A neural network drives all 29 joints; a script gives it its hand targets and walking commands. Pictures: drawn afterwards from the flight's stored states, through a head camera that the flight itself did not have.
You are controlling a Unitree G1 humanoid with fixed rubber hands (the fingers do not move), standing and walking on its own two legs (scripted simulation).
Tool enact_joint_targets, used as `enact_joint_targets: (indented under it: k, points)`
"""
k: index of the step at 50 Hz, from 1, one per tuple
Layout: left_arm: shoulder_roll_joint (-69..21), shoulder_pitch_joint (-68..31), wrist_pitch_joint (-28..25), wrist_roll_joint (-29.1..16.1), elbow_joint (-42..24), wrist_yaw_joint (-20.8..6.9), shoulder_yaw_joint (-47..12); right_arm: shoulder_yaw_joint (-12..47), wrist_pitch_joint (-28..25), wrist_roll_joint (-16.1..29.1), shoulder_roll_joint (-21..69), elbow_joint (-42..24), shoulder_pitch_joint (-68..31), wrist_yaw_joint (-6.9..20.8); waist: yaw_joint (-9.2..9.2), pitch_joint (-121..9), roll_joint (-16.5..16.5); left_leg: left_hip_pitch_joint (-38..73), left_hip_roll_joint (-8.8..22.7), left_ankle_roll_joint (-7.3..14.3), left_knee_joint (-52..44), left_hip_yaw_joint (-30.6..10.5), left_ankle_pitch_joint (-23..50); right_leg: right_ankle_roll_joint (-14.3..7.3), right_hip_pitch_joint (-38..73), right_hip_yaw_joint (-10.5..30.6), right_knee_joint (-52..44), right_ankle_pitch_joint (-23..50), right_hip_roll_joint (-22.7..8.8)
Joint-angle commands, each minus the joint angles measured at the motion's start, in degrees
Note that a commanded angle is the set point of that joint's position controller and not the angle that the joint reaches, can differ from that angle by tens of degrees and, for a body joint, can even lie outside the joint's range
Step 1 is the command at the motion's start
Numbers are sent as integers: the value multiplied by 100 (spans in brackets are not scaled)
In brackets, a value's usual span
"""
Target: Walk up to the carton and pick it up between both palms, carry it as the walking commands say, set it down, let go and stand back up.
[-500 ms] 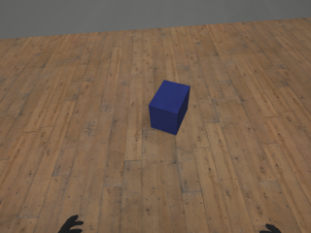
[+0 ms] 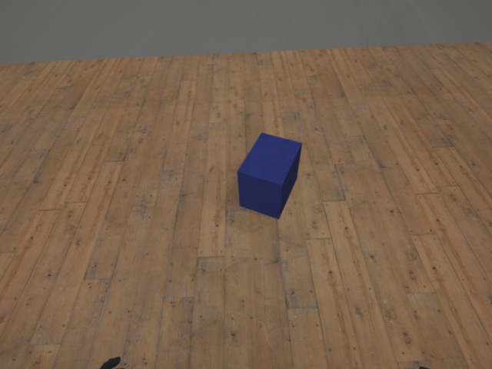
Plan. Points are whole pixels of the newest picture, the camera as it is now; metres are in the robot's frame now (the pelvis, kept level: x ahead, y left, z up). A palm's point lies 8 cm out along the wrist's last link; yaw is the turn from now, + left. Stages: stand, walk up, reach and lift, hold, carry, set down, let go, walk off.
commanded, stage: walk up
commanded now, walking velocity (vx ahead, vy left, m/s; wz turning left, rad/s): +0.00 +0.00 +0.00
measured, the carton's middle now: (270, 175) +1.07 -0.06 -0.65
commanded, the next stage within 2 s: none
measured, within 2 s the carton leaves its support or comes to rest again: neither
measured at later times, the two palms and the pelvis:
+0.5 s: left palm out of the picture +0.00 +0.22 -0.14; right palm out of the picture +0.12 -0.26 -0.14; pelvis +0.05 -0.02 -0.01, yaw +1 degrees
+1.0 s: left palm (141, 287) +0.30 +0.27 -0.17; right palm (368, 291) +0.29 -0.22 -0.15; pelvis +0.25 +0.02 -0.02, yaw +1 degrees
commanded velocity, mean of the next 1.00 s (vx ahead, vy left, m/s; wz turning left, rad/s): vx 0.44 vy -0.04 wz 0.01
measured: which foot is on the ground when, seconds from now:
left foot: down 0.00-0.36, up 0.38-0.74, down 0.76-1.00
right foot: down 0.00-0.76, up 0.78-1.00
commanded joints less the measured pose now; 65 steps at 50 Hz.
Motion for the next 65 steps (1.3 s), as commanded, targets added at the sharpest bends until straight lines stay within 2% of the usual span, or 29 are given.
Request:
enact_joint_targets:
  k: [1, 7, 8, 9, 10, 14, 15, 16, 17, 18, 21, 25, 28, 31, 34, 36, 37, 38, 39, 41, 46, 51, 54, 55, 56, 57, 58, 62, 65]
  points:
    - [1253, -177, -132, -4, -327, 36, 218, -250, -95, 6, -1236, -247, -99, -53, 33, -343, 96, -128, 477, 344, -612, -521, 9, -135, -188, 664, -761, -15, -671]
    - [1309, -218, -125, 9, -302, 31, 229, -213, -145, 12, -1247, -292, -335, -62, 58, -413, 98, -183, 524, 392, -622, -571, 57, -141, -141, 706, -736, 166, -692]
    - [1034, -590, 171, 190, -745, -264, 501, -409, 74, 0, -1549, 94, 1339, -225, -596, -461, -458, 250, 1491, 657, -722, -2024, -2523, -3, -1556, -242, 697, -1806, -280]
    - [292, -411, 159, 103, -789, -205, 241, -339, 113, -142, -1138, -54, 990, -97, -546, -401, 1399, -281, 1687, 940, -1616, -2153, -3856, 117, -1770, -330, 1497, -1989, -236]
    - [254, -6, 148, 128, -797, -191, 203, -343, 127, -197, -1059, -367, 249, -20, -182, 33, 2000, -1251, 1711, 999, -1917, -1961, -3626, 111, -1303, -416, 2174, -1415, -348]
    - [289, 1571, -42, 97, -309, -184, 247, -380, 67, -154, -900, -772, -377, 15, 526, -511, 815, -2193, 1113, 755, -944, -926, -3296, 50, 543, -629, 804, -963, -198]
    - [379, 2084, -84, 108, -110, -157, 289, -314, 67, -169, -691, -845, -424, 40, 701, -572, 164, -2745, 684, 669, 214, -464, -3189, -62, 1279, -222, 79, -1600, -297]
    - [835, 2548, -173, 209, 19, -104, 376, -204, 17, -112, -226, -1038, -526, 56, 885, -487, -1574, -3843, 91, 408, 2119, 80, -2670, -485, 1599, 2096, -1467, -3484, -1598]
    - [1204, 2418, -186, 234, -113, -64, 438, -100, -38, -209, -28, -1348, -986, 51, 1013, 268, -1726, -4655, -12, 366, 3448, -163, -1680, -754, 1068, 3535, -2250, -4538, -2603]
    - [1131, 2103, -231, 243, -275, -28, 456, -181, -114, -230, -155, -1334, -970, 111, 767, 444, -967, -4682, 140, 396, 3874, -384, -1275, -856, 902, 3560, -2281, -4388, -2673]
    - [671, 1614, -442, 154, -385, 8, 372, -296, -222, -227, -243, -1061, -414, 237, 294, 78, -180, -3947, 605, 196, 3722, -213, -330, -816, 745, 2602, -2122, -2378, -2351]
    - [254, 1760, -493, 107, -335, 13, 276, -255, -165, -162, -72, -1102, -466, 263, 203, 441, -688, -3490, 743, 10, 3365, 14, 8, -838, 148, 1485, -2065, -1353, -2070]
    - [222, 2349, -542, 124, -280, 82, 284, -299, -60, -104, 58, -1184, -776, 273, 433, 692, -331, -3775, 710, -150, 2813, 88, 361, -843, 662, 1341, -1951, -200, -2183]
    - [163, 2061, -462, 98, -146, 23, 273, -198, -131, 34, 290, -1160, -556, 256, 75, 519, -1392, -2290, 447, -22, 1611, 500, 103, -617, 2, 103, -1680, 94, -1390]
    - [196, 2376, -414, 119, -26, 13, 281, -247, -170, -47, 221, -1034, -306, 207, 101, 262, -1082, -1261, 111, 84, 1289, 1098, -408, -716, -354, -65, -629, 1214, -1428]
    - [-208, 2614, -399, 93, -66, -7, 153, -438, -268, -159, -278, -727, 1158, 78, -523, -674, 345, 1072, 592, 501, 670, 136, -732, -317, -1586, -458, 1960, 1586, -852]
    - [-438, 2554, -431, 1, -364, -33, 132, -623, -243, -244, -1013, -701, 1959, -16, -847, -1224, 2156, 1980, 2381, 1087, -277, -2491, -1420, 66, -2918, -782, 3985, -781, -66]
    - [-215, 2188, -420, 80, -656, -48, 250, -589, -260, -232, -1188, -648, 2325, -20, -818, -1400, 1923, 1657, 3013, 1412, -1201, -3851, -2211, 14, -3117, -26, 5194, -1929, -200]
    - [-98, 1566, -415, 120, -864, -86, 297, -523, -296, -169, -1027, -549, 2015, -24, -747, -781, 1119, 1151, 2914, 1395, -1367, -3900, -2082, 75, -3359, 339, 5451, -1460, -432]
    - [-139, 1560, -367, 42, -574, -93, 291, -402, -381, -189, -642, -476, 1707, -73, -550, -831, 206, 606, 2581, 1219, -678, -2683, 82, 76, -3042, 331, 5157, -862, -666]
    - [-468, 1608, -55, 126, -577, -170, 179, -448, -331, -131, -277, -761, 643, -82, 11, -450, 1066, -1249, 2312, 1038, -1086, -1146, -1323, 102, -2231, 233, 4170, -806, -1104]
    - [-528, 1086, 0, 86, -771, -356, 157, -482, -232, -189, -394, -816, 521, -11, 50, -239, 1604, -1871, 1709, 806, -955, -177, -937, 181, -1222, -426, 1880, -298, -824]
    - [-197, 1861, -133, 110, -498, -330, 319, -468, -162, -164, -180, -705, 684, 60, 513, -701, 956, -2690, 912, 583, 222, 525, -1925, 276, 704, -1012, 1422, -192, -410]
    - [317, 2482, -167, 152, -377, -253, 484, -358, -172, -158, 38, -793, 679, 87, 838, -845, -566, -3414, 433, 470, 1681, 928, -2321, 83, 1442, -138, 684, -1274, -894]
    - [1006, 2974, -225, 252, -243, -125, 613, -247, -227, -98, 389, -969, 582, 76, 1003, -960, -2428, -3923, 79, 309, 3687, 906, -2230, -478, 1320, 2338, -984, -3362, -2368]
    - [1112, 2763, -217, 188, -412, -38, 628, -213, -225, -171, 297, -1033, 440, 77, 951, -604, -2278, -3985, 273, 278, 4688, 291, -1916, -757, 802, 3366, -1698, -4299, -2920]
    - [864, 2247, -206, 107, -433, -8, 543, -270, -222, -194, 124, -1112, 131, 119, 748, -154, -1494, -3909, 459, 287, 4685, 41, -1369, -751, 322, 2860, -1759, -4012, -2647]
    - [310, 1133, -388, 44, -823, -29, 444, -273, -185, -104, 238, -742, 1004, 176, 62, -62, -1553, -2833, 738, 123, 4389, 169, -726, -792, -765, 1571, -1568, -1684, -2148]
    - [184, 1324, -460, 114, -818, -13, 382, -291, 33, -139, 261, -737, 953, 98, 114, -51, -788, -2930, 636, -46, 4198, 169, -549, -827, -437, 1511, -1231, 909, -2508]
